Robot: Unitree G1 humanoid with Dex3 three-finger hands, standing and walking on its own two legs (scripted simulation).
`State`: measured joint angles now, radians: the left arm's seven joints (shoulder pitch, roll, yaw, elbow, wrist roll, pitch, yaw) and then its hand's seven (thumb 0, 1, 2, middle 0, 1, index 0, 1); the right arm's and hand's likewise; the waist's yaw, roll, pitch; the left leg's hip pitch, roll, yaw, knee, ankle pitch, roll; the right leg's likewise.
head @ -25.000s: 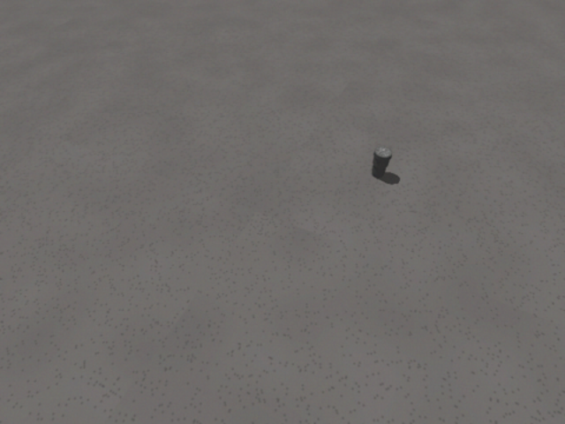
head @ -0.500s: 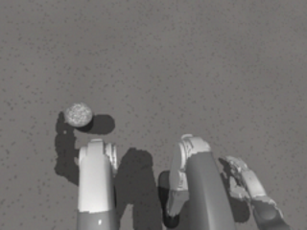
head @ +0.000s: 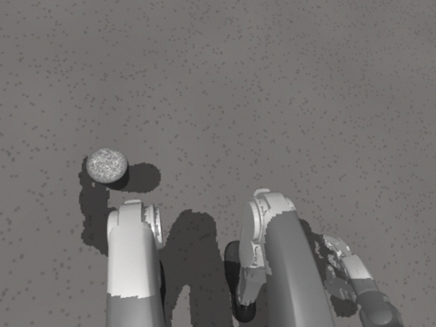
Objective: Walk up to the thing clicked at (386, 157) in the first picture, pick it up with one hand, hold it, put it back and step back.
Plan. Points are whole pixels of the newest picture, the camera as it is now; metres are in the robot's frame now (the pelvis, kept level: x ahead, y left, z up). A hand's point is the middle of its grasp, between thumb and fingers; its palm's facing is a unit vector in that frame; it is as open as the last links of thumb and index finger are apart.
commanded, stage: go down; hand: left
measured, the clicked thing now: (113, 172) +0.43 +0.22 -0.30
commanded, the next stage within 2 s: none
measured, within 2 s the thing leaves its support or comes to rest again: neither
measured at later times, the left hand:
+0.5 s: hand out of the picture +0.37 +0.42 +0.05, palm faces +0.11 -0.99 -0.08, open 17.7 cm
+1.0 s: hand out of the picture +0.37 +0.41 +0.03, palm faces +0.10 -0.99 -0.08, open 17.5 cm
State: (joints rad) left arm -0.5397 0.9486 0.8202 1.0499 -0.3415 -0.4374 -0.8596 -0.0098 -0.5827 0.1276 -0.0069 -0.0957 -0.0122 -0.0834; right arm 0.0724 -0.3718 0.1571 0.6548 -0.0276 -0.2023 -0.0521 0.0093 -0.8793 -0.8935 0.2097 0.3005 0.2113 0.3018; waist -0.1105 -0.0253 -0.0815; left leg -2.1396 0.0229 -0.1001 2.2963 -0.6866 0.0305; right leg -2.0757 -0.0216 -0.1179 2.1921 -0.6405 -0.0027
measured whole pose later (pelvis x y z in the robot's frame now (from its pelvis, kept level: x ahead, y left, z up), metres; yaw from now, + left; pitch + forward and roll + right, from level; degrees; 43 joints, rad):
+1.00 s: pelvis +0.00 +0.00 +0.00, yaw +0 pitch +30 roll -8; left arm -0.50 0.89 0.80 1.00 -0.34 -0.45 -0.86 -0.01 -0.56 0.14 -0.01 -0.11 -0.01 -0.09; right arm 0.05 -0.37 0.14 0.66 -0.03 -0.21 -0.05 0.01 -0.88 -0.89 0.21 0.30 0.21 0.30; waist -0.10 -0.03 -0.10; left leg -2.14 0.02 -0.10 2.30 -0.70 0.03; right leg -2.07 -0.02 -0.12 2.20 -0.65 0.00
